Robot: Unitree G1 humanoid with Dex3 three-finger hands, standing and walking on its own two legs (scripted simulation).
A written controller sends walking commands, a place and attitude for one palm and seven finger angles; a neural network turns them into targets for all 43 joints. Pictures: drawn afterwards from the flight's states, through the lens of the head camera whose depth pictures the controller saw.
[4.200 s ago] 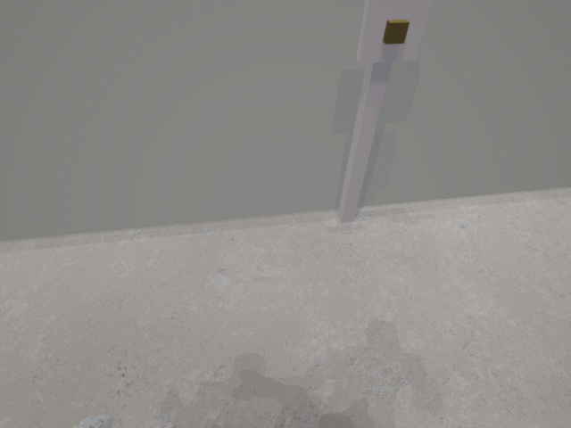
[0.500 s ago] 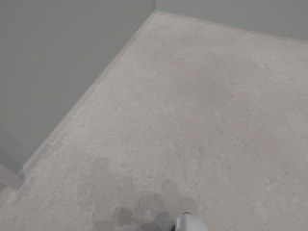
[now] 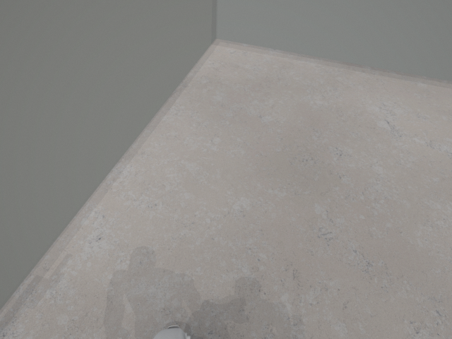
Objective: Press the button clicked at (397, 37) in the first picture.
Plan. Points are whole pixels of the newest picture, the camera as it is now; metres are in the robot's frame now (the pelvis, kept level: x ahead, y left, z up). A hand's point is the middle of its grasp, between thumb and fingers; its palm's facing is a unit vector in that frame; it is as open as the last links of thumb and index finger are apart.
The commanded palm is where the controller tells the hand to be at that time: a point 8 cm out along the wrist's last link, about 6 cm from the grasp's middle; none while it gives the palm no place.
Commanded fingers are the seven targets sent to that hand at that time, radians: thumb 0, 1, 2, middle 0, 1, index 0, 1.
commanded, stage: walk to a spot facing it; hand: left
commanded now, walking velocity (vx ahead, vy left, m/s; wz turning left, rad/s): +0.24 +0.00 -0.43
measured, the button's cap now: out of the picture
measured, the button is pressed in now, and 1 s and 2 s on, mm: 0 0 0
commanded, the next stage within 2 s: turn to face it in 0.02 s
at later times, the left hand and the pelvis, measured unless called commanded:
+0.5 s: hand (156, 280) +0.26 +0.17 -0.15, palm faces +0.05 -0.97 -0.23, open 7.4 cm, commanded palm none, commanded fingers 0.00 0.90 0.90 -0.20 -0.30 -0.20 -0.30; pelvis +0.16 -0.01 +0.00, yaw +4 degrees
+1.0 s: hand (110, 329) +0.17 +0.25 -0.18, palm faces +0.39 -0.88 -0.26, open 7.4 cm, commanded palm none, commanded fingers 0.00 0.90 0.90 -0.20 -0.30 -0.20 -0.30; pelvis +0.19 +0.02 -0.01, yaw +21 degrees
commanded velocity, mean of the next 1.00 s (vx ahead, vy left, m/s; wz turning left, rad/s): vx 0.02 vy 0.00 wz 0.49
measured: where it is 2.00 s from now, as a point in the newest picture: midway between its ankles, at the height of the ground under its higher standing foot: outside the picture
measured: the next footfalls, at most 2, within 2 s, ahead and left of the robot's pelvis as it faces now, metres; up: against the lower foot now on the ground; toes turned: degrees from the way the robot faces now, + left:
left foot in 0.06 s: +0.16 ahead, +0.13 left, +0.00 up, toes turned +10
right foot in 0.44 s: +0.22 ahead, -0.11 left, +0.00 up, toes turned -7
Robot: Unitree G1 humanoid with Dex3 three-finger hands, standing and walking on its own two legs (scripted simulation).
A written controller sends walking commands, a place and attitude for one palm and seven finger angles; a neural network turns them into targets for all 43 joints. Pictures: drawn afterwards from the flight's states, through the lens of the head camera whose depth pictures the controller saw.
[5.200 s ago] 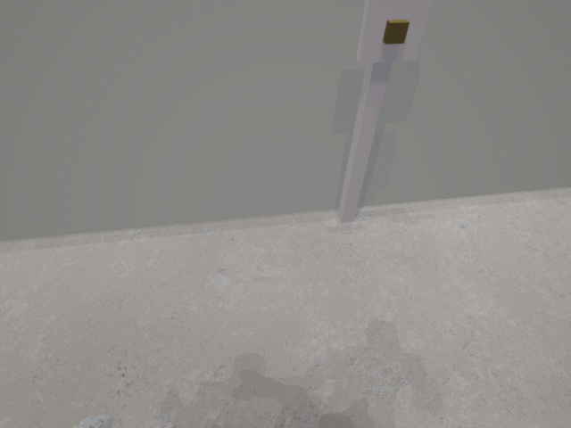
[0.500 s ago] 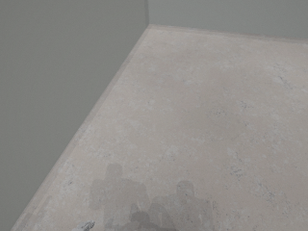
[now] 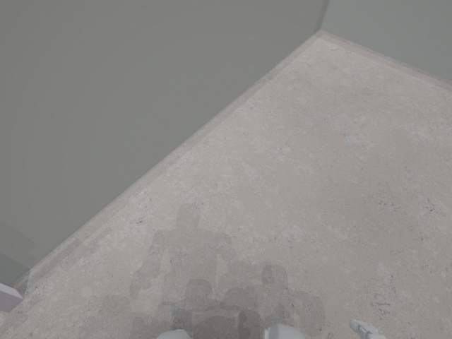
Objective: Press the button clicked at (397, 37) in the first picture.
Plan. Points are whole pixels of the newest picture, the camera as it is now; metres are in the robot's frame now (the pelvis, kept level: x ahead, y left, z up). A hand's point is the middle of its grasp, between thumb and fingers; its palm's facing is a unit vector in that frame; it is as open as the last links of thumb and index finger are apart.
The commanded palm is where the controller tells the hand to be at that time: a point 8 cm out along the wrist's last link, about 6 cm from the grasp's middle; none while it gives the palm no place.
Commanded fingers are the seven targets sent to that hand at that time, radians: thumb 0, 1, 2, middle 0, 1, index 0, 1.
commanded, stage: turn to face it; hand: left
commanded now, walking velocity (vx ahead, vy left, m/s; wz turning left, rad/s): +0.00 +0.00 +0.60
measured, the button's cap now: out of the picture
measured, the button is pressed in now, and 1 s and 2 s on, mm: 0 0 0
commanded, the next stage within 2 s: take the last steps up to it in 1.34 s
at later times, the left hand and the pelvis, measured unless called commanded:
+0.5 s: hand out of the picture +0.03 +0.13 -0.12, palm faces +0.31 -0.91 -0.29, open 7.4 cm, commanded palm none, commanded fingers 0.00 0.90 0.90 -0.20 -0.30 -0.20 -0.30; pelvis +0.01 -0.08 +0.01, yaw +19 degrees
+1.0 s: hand out of the picture -0.11 +0.17 -0.15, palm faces +0.62 -0.74 -0.27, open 7.4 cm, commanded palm none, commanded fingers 0.00 0.90 0.90 -0.20 -0.30 -0.20 -0.30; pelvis -0.03 -0.05 +0.01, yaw +36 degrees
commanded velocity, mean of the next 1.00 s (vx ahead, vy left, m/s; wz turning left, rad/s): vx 0.00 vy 0.00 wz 0.58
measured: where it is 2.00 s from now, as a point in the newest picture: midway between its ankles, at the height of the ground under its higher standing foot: outside the picture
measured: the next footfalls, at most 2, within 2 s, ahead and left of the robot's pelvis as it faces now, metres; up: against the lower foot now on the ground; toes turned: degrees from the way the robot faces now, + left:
right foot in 0.26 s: +0.07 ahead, -0.15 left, +0.00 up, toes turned +7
left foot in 0.78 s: -0.05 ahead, +0.06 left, +0.00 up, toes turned +37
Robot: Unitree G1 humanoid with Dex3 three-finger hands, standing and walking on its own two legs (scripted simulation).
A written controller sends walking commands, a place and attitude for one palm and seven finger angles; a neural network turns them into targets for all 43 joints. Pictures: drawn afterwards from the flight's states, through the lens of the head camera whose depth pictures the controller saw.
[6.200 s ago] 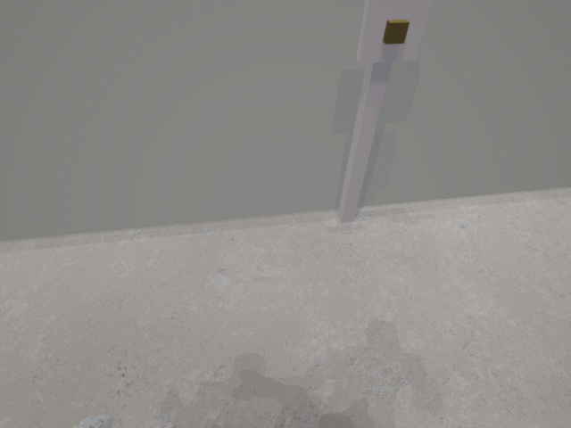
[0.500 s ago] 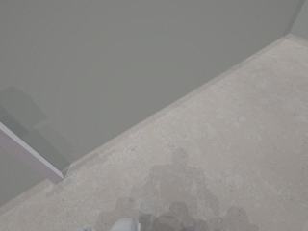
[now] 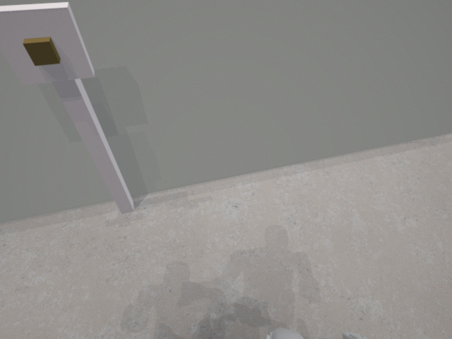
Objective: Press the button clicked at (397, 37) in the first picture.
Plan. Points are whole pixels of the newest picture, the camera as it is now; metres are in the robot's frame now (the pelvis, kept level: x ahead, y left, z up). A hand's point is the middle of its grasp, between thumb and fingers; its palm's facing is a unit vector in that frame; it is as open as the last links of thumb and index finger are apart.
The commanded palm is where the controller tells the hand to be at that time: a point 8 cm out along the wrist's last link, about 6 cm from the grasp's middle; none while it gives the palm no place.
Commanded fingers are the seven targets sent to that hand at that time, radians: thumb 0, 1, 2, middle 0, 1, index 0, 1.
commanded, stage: turn to face it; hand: left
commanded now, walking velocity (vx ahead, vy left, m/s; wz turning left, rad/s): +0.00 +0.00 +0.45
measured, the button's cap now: (42, 50) +0.69 +0.51 +0.10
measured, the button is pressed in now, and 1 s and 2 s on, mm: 0 0 0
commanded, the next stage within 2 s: take the last steps up to it in 0.34 s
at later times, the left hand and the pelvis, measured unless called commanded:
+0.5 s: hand out of the picture +0.00 +0.15 -0.15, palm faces +0.25 -0.93 -0.25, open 7.4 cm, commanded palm none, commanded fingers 0.00 0.90 0.90 -0.20 -0.30 -0.20 -0.30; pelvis -0.01 -0.04 +0.01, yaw +13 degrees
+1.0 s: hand out of the picture +0.02 +0.24 -0.17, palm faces +0.34 -0.92 -0.19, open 7.4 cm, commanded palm none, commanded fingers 0.00 0.90 0.90 -0.20 -0.30 -0.20 -0.30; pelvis +0.04 +0.05 +0.00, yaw +18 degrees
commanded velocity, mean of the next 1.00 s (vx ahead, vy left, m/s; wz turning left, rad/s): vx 0.17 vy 0.04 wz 0.19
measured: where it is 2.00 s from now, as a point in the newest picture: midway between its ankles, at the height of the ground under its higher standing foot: (194, 321)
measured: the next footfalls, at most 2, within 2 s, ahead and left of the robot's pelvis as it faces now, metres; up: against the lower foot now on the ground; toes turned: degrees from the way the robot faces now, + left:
right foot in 0.18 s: +0.05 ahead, -0.14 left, +0.00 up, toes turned +2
left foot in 0.68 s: -0.03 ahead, +0.10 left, +0.00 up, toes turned +22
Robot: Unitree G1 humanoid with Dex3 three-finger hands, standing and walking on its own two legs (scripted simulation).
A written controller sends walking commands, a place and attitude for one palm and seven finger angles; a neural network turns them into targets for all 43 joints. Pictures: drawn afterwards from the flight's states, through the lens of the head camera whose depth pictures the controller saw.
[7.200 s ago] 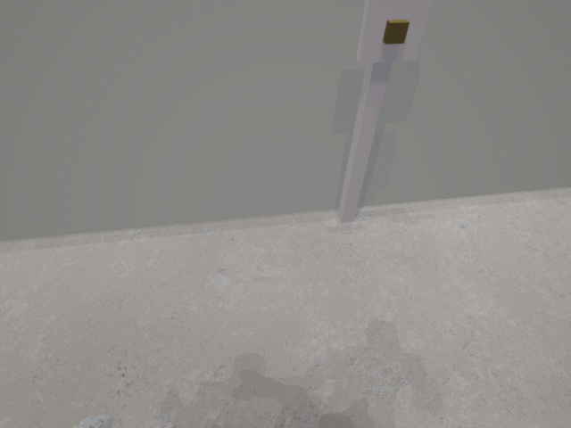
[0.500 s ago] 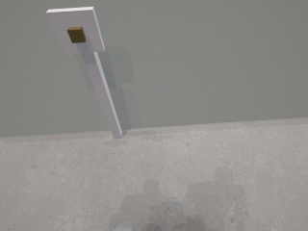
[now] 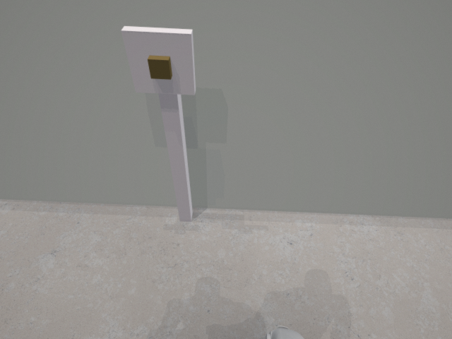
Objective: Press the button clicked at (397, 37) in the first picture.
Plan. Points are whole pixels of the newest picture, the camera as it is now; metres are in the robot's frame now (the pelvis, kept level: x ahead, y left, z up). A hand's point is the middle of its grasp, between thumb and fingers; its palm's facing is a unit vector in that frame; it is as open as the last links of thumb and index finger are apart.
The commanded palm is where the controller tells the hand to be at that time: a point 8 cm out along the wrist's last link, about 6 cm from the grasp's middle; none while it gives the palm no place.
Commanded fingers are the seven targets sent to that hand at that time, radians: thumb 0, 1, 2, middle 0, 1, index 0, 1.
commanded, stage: take the last steps up to it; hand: left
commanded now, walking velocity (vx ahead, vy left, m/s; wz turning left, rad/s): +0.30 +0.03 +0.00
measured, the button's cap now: (160, 67) +0.76 +0.23 +0.10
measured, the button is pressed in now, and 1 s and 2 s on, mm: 0 0 0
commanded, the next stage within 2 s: come to a stop and stand still in 0.44 s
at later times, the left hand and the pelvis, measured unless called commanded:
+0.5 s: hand (150, 311) +0.21 +0.17 -0.17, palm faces +0.07 -0.97 -0.23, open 7.2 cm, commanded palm none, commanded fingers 0.00 0.90 0.90 -0.20 -0.30 -0.20 -0.30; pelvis +0.18 -0.02 +0.00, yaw +1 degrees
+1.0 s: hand (141, 289) +0.26 +0.21 -0.18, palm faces +0.03 -0.97 -0.23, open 7.4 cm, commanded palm none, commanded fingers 0.00 0.90 0.90 -0.20 -0.30 -0.20 -0.30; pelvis +0.21 +0.01 -0.01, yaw -2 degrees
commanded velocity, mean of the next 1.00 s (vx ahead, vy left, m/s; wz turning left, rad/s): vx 0.04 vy -0.02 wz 0.01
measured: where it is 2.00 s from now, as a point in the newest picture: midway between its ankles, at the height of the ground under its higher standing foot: outside the picture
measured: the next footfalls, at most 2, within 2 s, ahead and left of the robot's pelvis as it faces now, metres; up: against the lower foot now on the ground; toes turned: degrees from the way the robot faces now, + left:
right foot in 0.20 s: +0.21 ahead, -0.13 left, +0.00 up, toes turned -8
left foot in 0.62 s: +0.33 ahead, +0.13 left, +0.00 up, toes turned +9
